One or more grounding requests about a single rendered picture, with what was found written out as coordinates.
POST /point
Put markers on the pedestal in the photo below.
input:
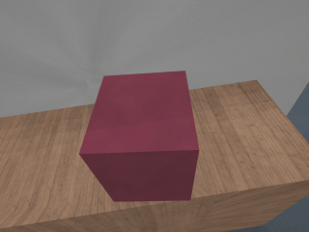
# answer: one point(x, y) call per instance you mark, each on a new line
point(253, 164)

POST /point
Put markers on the carton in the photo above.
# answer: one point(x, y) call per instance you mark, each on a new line
point(141, 141)

